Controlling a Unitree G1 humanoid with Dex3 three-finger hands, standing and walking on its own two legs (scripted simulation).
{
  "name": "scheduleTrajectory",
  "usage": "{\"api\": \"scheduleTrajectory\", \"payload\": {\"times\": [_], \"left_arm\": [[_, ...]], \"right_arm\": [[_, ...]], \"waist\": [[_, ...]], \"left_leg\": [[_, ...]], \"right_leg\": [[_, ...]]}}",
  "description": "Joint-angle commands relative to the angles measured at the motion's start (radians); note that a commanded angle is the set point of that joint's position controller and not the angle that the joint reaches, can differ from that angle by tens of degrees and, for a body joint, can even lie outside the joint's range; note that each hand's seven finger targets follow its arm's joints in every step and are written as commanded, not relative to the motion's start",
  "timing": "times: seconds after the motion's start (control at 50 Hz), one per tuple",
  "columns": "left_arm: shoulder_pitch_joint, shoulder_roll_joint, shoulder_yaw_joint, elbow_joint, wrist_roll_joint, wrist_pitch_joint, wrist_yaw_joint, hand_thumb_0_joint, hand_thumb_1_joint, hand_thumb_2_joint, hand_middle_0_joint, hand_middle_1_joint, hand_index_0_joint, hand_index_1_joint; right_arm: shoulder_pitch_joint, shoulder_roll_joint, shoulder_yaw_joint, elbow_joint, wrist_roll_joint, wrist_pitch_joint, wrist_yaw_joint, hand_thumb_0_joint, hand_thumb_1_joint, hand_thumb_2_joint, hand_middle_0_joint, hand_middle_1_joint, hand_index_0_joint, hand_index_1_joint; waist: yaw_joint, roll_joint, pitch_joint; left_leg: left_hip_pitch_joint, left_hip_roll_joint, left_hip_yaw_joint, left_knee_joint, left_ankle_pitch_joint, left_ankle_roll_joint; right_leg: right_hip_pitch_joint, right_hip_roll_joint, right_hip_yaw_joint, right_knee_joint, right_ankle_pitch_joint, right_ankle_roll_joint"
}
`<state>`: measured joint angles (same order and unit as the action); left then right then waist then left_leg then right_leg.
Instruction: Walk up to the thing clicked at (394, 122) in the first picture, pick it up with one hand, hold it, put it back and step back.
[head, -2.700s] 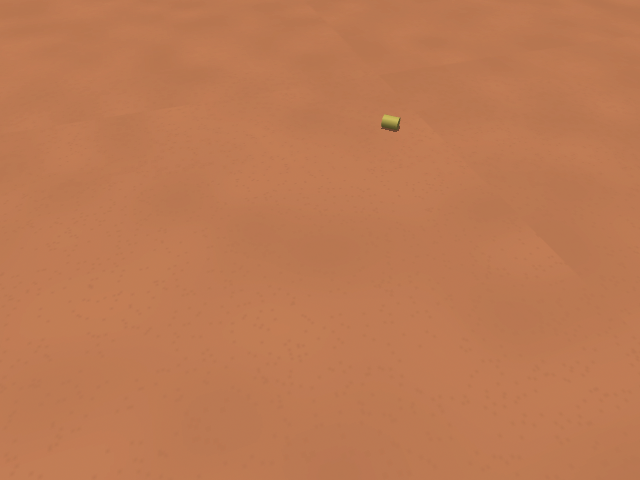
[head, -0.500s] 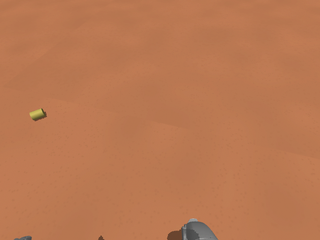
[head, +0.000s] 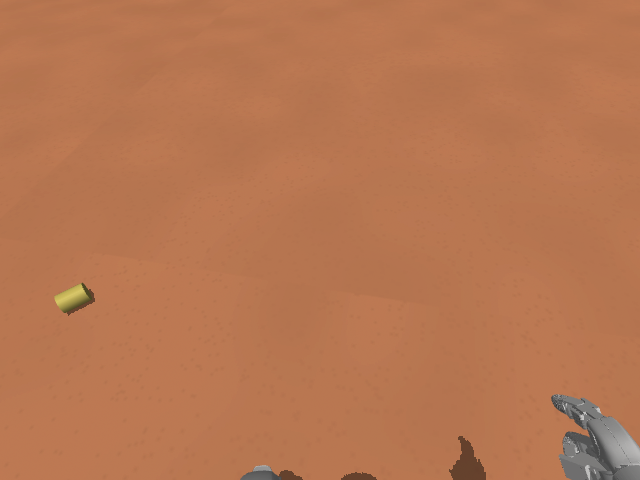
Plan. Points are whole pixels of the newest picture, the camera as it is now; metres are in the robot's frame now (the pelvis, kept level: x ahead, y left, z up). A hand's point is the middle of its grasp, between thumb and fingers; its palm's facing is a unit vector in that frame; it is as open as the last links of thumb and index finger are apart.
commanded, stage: walk up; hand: left
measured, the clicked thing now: (73, 297) +0.86 +0.96 -0.69
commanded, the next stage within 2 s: none
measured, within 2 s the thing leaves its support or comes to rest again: neither
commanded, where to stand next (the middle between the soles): +0.44 +1.03 m, yaw -41 degrees
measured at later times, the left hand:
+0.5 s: hand (11, 403) +0.26 +0.46 -0.07, palm faces -0.15 -0.76 -0.63, open 7.3 cm
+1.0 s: hand out of the picture +0.39 +0.63 -0.10, palm faces -0.36 -0.75 -0.55, open 7.3 cm
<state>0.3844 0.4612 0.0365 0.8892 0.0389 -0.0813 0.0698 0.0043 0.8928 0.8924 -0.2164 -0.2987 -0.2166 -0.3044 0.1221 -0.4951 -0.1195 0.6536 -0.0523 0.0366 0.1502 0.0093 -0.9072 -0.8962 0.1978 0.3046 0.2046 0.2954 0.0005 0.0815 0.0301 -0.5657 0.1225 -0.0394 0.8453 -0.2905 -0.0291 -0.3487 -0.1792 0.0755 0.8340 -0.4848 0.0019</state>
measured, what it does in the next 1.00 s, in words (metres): steps to the left, turning right: right foot, then left foot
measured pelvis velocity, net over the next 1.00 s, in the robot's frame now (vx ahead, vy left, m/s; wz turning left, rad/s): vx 0.22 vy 0.37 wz -0.34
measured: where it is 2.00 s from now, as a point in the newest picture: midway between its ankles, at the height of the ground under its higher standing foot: (60, 460)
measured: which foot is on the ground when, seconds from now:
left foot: down 0.00-0.34, up 0.36-0.66, down 0.68-1.00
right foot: down 0.00-0.00, up 0.02-0.32, down 0.34-0.70, up 0.72-0.98, down 1.00-1.00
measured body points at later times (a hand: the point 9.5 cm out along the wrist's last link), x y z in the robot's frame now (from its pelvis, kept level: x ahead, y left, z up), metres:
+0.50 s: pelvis +0.12 +0.16 +0.01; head +0.14 +0.10 +0.46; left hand +0.27 +0.50 -0.03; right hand +0.14 -0.17 -0.13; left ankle +0.18 +0.30 -0.63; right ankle +0.16 +0.02 -0.69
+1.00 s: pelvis +0.22 +0.37 +0.01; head +0.25 +0.33 +0.46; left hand +0.41 +0.67 -0.07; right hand +0.17 +0.04 -0.11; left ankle +0.24 +0.43 -0.69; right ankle +0.26 +0.28 -0.70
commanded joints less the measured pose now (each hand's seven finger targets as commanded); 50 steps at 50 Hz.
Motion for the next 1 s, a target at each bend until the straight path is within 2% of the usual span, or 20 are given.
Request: {"api": "scheduleTrajectory", "payload": {"times": [0.0,0.08,0.16,0.26,0.28,0.3,0.32,0.36,0.46,0.6,0.66,0.68,0.7,0.72,0.76,0.84,0.88,0.94,0.96,0.98], "left_arm": [[-0.080,0.175,0.056,-0.093,-0.023,-0.012,0.066,0.000,0.900,0.900,-0.200,-0.300,-0.200,-0.300],[0.003,0.262,0.077,0.045,-0.051,-0.012,0.039,0.000,0.900,0.900,-0.200,-0.300,-0.200,-0.300],[-0.005,0.207,0.068,0.049,-0.049,-0.001,0.029,0.000,0.900,0.900,-0.200,-0.300,-0.200,-0.300],[0.125,0.211,0.096,0.074,-0.046,0.003,0.036,0.000,0.900,0.900,-0.200,-0.300,-0.200,-0.300],[0.241,0.256,0.121,0.089,-0.035,-0.001,0.048,0.000,0.900,0.900,-0.200,-0.300,-0.200,-0.300],[0.280,0.330,0.145,0.075,-0.021,-0.004,0.063,0.000,0.900,0.900,-0.200,-0.300,-0.200,-0.300],[0.176,0.366,0.139,0.010,-0.020,-0.002,0.068,0.000,0.900,0.900,-0.200,-0.300,-0.200,-0.300],[0.026,0.357,0.125,-0.057,-0.048,-0.005,0.080,0.000,0.900,0.900,-0.200,-0.300,-0.200,-0.300],[-0.086,0.326,0.130,-0.088,-0.010,-0.014,0.054,0.000,0.900,0.900,-0.200,-0.300,-0.200,-0.300],[-0.032,0.391,0.159,-0.100,0.009,-0.013,0.040,0.000,0.900,0.900,-0.200,-0.300,-0.200,-0.300],[-0.120,0.347,0.130,-0.128,0.003,-0.006,0.042,0.000,0.900,0.900,-0.200,-0.300,-0.200,-0.300],[-0.140,0.233,0.093,-0.133,-0.007,0.001,0.048,0.000,0.900,0.900,-0.200,-0.300,-0.200,-0.300],[-0.191,0.188,0.075,-0.153,-0.023,0.003,0.070,0.000,0.900,0.900,-0.200,-0.300,-0.200,-0.300],[-0.182,0.219,0.068,-0.131,-0.028,0.000,0.091,0.000,0.900,0.900,-0.200,-0.300,-0.200,-0.300],[-0.099,0.258,0.086,-0.048,-0.051,0.000,0.073,0.000,0.900,0.900,-0.200,-0.300,-0.200,-0.300],[0.010,0.215,0.079,-0.023,-0.059,0.007,0.050,0.000,0.900,0.900,-0.200,-0.300,-0.200,-0.300],[0.026,0.198,0.078,-0.047,-0.057,0.013,0.047,0.000,0.900,0.900,-0.200,-0.300,-0.200,-0.300],[0.242,0.227,0.109,-0.014,-0.040,0.007,0.062,0.000,0.900,0.900,-0.200,-0.300,-0.200,-0.300],[0.259,0.293,0.134,-0.034,-0.018,0.004,0.072,0.000,0.900,0.900,-0.200,-0.300,-0.200,-0.300],[0.211,0.333,0.138,-0.093,-0.007,0.001,0.079,0.000,0.900,0.900,-0.200,-0.300,-0.200,-0.300]], "right_arm": [[0.223,-0.365,-0.120,0.018,-0.001,-0.038,-0.065,0.000,-0.900,-0.900,0.200,0.300,0.200,0.300],[0.052,-0.204,-0.075,-0.016,-0.009,-0.038,-0.091,0.000,-0.900,-0.900,0.200,0.300,0.200,0.300],[0.077,-0.150,-0.048,-0.009,-0.031,-0.036,-0.093,0.000,-0.900,-0.900,0.200,0.300,0.200,0.300],[-0.061,-0.141,-0.033,-0.065,-0.028,-0.006,-0.080,0.000,-0.900,-0.900,0.200,0.300,0.200,0.300],[-0.074,-0.110,-0.017,-0.076,-0.012,-0.009,-0.073,0.000,-0.900,-0.900,0.200,0.300,0.200,0.300],[-0.013,-0.056,0.002,-0.078,-0.008,-0.010,-0.072,0.000,-0.900,-0.900,0.200,0.300,0.200,0.300],[0.070,-0.089,-0.003,-0.063,-0.025,0.009,-0.079,0.000,-0.900,-0.900,0.200,0.300,0.200,0.300],[0.042,-0.199,-0.045,-0.040,-0.025,0.028,-0.091,0.000,-0.900,-0.900,0.200,0.300,0.200,0.300],[0.132,-0.184,-0.048,0.043,-0.015,0.039,-0.051,0.000,-0.900,-0.900,0.200,0.300,0.200,0.300],[0.042,-0.169,-0.065,0.001,-0.018,0.039,-0.033,0.000,-0.900,-0.900,0.200,0.300,0.200,0.300],[0.228,-0.179,-0.089,0.035,-0.026,0.015,-0.051,0.000,-0.900,-0.900,0.200,0.300,0.200,0.300],[0.321,-0.232,-0.105,0.051,-0.048,0.002,-0.065,0.000,-0.900,-0.900,0.200,0.300,0.200,0.300],[0.247,-0.362,-0.123,0.027,-0.033,-0.006,-0.078,0.000,-0.900,-0.900,0.200,0.300,0.200,0.300],[0.175,-0.356,-0.123,0.017,-0.025,-0.010,-0.090,0.000,-0.900,-0.900,0.200,0.300,0.200,0.300],[0.122,-0.224,-0.088,-0.028,-0.031,-0.008,-0.101,0.000,-0.900,-0.900,0.200,0.300,0.200,0.300],[0.072,-0.153,-0.062,-0.073,-0.033,-0.006,-0.108,0.000,-0.900,-0.900,0.200,0.300,0.200,0.300],[0.059,-0.147,-0.057,-0.094,-0.041,0.004,-0.108,0.000,-0.900,-0.900,0.200,0.300,0.200,0.300],[-0.032,-0.120,-0.039,-0.147,-0.030,0.022,-0.096,0.000,-0.900,-0.900,0.200,0.300,0.200,0.300],[0.037,-0.071,-0.024,-0.150,-0.021,0.018,-0.093,0.000,-0.900,-0.900,0.200,0.300,0.200,0.300],[0.138,-0.056,-0.016,-0.138,-0.017,0.024,-0.094,0.000,-0.900,-0.900,0.200,0.300,0.200,0.300]], "waist": [[-0.145,0.424,-0.091],[-0.056,0.167,-0.076],[-0.089,0.145,-0.091],[0.027,0.010,-0.082],[0.108,-0.116,-0.142],[0.130,-0.323,-0.140],[0.042,-0.215,-0.119],[0.019,-0.046,-0.042],[-0.058,-0.185,-0.024],[0.006,-0.249,-0.012],[-0.127,-0.175,-0.099],[-0.206,0.092,-0.087],[-0.191,0.406,-0.021],[-0.136,0.337,0.005],[-0.106,0.088,-0.012],[-0.069,0.152,-0.080],[-0.060,0.145,-0.054],[0.085,0.006,-0.111],[0.100,-0.141,-0.130],[0.044,-0.210,-0.206]], "left_leg": [[0.506,0.275,-0.617,-0.598,-0.266,0.166],[0.404,0.158,-0.221,-0.409,-0.011,0.220],[0.411,0.143,-0.093,-0.381,0.312,0.267],[0.077,0.100,0.043,-0.261,0.150,0.189],[-0.047,0.053,0.115,-0.045,0.202,0.133],[-0.278,-0.070,0.146,0.190,-0.189,0.051],[-0.327,-0.048,-0.003,0.357,-0.259,-0.017],[-0.294,0.000,-0.111,0.526,-0.217,-0.027],[-0.050,0.002,-0.066,0.366,-0.075,0.016],[0.023,-0.028,0.044,0.127,-0.191,0.031],[0.307,-0.071,0.047,-0.136,-0.127,0.044],[0.408,-0.015,-0.109,-0.391,-0.247,0.050],[0.385,0.181,-0.471,-0.527,-0.099,0.113],[0.312,0.239,-0.558,-0.548,-0.115,0.199],[0.394,0.134,-0.277,-0.352,0.184,0.152],[0.396,0.111,-0.109,-0.256,0.554,0.241],[0.310,0.118,-0.081,-0.270,0.483,0.238],[0.043,0.016,0.049,-0.012,0.374,0.123],[-0.140,-0.061,0.075,0.170,0.147,0.055],[-0.272,-0.078,-0.003,0.363,-0.302,0.003]], "right_leg": [[-0.622,0.200,-0.040,0.543,-0.147,-0.098],[-0.450,0.060,-0.072,0.390,0.069,-0.054],[-0.317,0.080,-0.162,0.178,0.073,-0.026],[0.174,0.112,-0.181,-0.153,0.299,-0.071],[0.402,0.086,-0.107,-0.263,0.341,-0.077],[0.555,-0.075,0.177,-0.404,0.200,-0.138],[0.439,-0.283,0.505,-0.479,-0.004,-0.239],[0.198,-0.349,0.600,-0.528,-0.068,-0.361],[-0.071,-0.089,0.140,-0.421,0.023,-0.192],[-0.131,-0.077,0.157,-0.327,0.024,-0.227],[-0.254,-0.028,0.083,-0.048,0.206,-0.159],[-0.409,0.142,-0.062,0.270,0.134,-0.089],[-0.634,0.292,-0.070,0.427,-0.195,-0.067],[-0.596,0.193,0.028,0.476,-0.137,-0.085],[-0.552,0.167,0.008,0.405,-0.029,-0.044],[-0.316,0.143,-0.146,0.248,0.025,-0.030],[-0.207,0.127,-0.160,0.114,0.068,-0.046],[0.261,0.119,-0.101,-0.248,0.328,-0.092],[0.422,0.021,0.091,-0.332,0.263,-0.137],[0.498,-0.259,0.485,-0.389,0.198,-0.222]]}}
